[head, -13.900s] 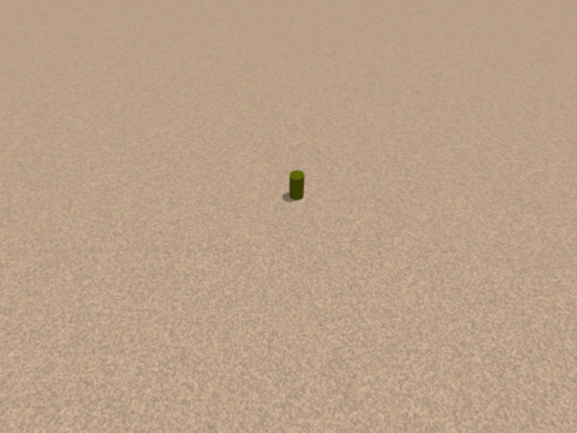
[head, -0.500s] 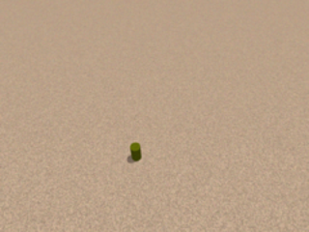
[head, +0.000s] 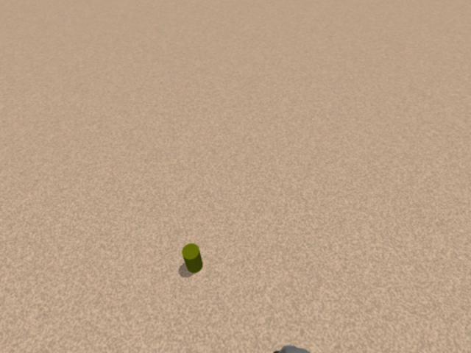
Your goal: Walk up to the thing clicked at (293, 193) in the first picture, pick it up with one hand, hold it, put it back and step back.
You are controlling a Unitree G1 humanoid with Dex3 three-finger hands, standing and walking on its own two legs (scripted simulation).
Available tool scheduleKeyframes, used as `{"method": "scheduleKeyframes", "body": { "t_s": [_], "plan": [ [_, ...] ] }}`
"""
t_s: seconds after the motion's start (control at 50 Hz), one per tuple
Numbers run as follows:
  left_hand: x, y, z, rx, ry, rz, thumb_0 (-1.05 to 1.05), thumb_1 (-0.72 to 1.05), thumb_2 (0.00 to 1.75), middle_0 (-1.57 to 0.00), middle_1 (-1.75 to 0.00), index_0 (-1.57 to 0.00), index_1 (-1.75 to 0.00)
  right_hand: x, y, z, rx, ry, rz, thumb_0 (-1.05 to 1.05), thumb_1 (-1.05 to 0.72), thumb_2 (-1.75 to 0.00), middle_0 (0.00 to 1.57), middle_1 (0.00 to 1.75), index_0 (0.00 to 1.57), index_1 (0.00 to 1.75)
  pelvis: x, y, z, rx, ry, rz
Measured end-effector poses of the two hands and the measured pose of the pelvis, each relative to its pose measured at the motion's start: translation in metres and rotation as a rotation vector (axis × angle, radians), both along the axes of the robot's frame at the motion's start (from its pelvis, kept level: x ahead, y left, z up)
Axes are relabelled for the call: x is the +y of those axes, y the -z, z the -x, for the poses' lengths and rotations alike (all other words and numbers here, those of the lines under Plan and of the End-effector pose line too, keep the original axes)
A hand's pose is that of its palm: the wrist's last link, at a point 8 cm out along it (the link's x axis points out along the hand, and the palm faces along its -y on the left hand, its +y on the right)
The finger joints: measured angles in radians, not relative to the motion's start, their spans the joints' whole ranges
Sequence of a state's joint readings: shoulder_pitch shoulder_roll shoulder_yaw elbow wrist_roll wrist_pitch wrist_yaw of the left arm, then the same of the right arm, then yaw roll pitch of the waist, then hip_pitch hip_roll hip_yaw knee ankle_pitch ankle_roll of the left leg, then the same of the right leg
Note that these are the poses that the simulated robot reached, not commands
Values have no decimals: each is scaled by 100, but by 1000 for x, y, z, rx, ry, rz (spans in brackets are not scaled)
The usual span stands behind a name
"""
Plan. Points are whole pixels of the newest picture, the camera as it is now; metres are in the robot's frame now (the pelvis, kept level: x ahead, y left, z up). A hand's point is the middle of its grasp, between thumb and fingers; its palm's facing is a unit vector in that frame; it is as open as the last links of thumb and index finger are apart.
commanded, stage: walk up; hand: left
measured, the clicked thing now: (192, 258) +0.61 +0.20 -0.69
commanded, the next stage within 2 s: stand in 1.96 s
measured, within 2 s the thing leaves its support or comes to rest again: neither
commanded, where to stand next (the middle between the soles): +0.28 -0.02 m, yaw +2 degrees
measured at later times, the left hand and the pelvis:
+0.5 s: hand (101, 328) +0.22 +0.29 -0.16, palm faces +0.01 -0.94 -0.34, open 7.4 cm; pelvis +0.16 +0.02 -0.01, yaw +1 degrees
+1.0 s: hand (121, 286) +0.29 +0.26 -0.14, palm faces -0.01 -0.92 -0.39, open 7.4 cm; pelvis +0.22 -0.01 +0.00, yaw +0 degrees
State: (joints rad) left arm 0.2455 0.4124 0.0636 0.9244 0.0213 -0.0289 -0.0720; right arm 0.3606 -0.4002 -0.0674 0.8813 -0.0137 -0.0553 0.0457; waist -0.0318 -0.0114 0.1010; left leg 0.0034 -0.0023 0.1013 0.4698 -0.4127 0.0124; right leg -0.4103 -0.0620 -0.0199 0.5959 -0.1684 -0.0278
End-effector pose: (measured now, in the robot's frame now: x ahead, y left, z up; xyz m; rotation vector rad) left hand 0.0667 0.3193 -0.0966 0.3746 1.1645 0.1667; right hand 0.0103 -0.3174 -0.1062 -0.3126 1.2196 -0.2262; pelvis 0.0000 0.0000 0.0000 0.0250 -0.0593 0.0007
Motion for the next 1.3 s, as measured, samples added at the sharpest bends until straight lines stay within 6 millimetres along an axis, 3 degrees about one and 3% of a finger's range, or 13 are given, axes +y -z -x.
{"method": "scheduleKeyframes", "body": {
  "t_s": [0.08,0.14,0.22,0.3,0.44,0.52,0.6,0.68,0.82,0.92,1.0,1.14,1.3],
  "plan": [
    [-17,-2,-57,-93,7,-18,1,91,90,-21,-30,-20,-30,-7,20,-35,22,2,-22,1,-91,-90,20,30,21,30,-13,10,-35,-3,-13,35],
    [-28,-12,-82,-153,-7,-6,1,91,90,-21,-30,-20,-30,-5,17,-69,19,-36,-39,1,-91,-90,20,30,20,30,-17,3,-54,-7,-10,6],
    [-32,-21,-96,-146,-21,1,0,91,90,-21,-30,-20,-30,-5,3,-118,-43,-65,-42,1,-91,-90,20,30,21,30,-16,-7,-80,-1,-1,7],
    [-25,-17,-105,-99,-18,3,0,90,90,-21,-30,-20,-30,-6,-8,-156,-85,-85,-19,1,-91,-90,20,30,21,30,-11,-9,-105,8,1,25],
    [8,16,-129,-52,-55,22,1,90,90,-21,-30,-20,-30,5,-15,-208,-76,-113,80,0,-91,-90,20,30,20,30,10,7,-150,12,-16,44],
    [12,30,-144,0,-68,40,1,91,90,-21,-30,-20,-30,20,-22,-229,-102,-113,87,0,-91,-90,20,30,20,30,17,7,-165,11,-10,41],
    [11,28,-157,35,-47,54,1,91,90,-21,-30,-20,-30,25,-34,-243,-124,-103,83,0,-91,-90,20,30,21,30,16,-2,-181,17,-2,43],
    [9,22,-166,51,-48,41,1,91,90,-21,-30,-20,-30,19,-33,-256,-118,-106,83,0,-90,-90,20,30,21,30,14,-4,-194,19,3,38],
    [-2,16,-179,39,-75,-37,1,91,90,-21,-30,-20,-30,-1,1,-281,-100,-82,39,0,-91,-90,20,30,21,30,-4,10,-210,7,0,51],
    [-14,8,-194,26,-68,-36,1,91,90,-21,-30,-20,-30,8,15,-295,-88,-72,-18,1,-91,-90,20,30,20,30,-6,7,-218,22,-1,27],
    [-19,6,-219,-11,-56,-21,1,91,90,-21,-30,-20,-30,16,18,-294,-61,-69,-42,1,-91,-90,20,30,20,30,-5,3,-219,21,-5,14],
    [-26,5,-257,-69,-30,22,1,91,90,-21,-30,-20,-30,21,7,-286,-18,-52,-37,1,-91,-90,20,30,21,30,-4,-5,-225,23,-4,19],
    [-28,5,-274,-78,-34,55,1,91,90,-21,-30,-20,-30,12,-8,-283,6,-28,9,1,-91,-90,20,30,21,30,-2,-13,-228,17,-6,25]
  ]
}}
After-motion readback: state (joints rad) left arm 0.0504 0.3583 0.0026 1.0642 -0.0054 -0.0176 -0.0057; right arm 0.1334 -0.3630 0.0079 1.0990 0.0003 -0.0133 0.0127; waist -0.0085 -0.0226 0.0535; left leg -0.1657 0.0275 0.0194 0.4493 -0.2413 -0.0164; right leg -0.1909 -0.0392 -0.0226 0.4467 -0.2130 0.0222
